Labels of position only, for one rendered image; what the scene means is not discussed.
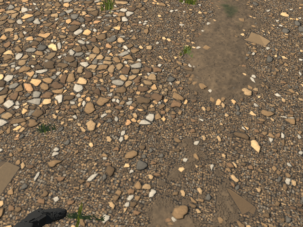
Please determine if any left robot hand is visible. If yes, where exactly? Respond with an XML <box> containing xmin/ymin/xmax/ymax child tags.
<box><xmin>13</xmin><ymin>208</ymin><xmax>67</xmax><ymax>227</ymax></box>

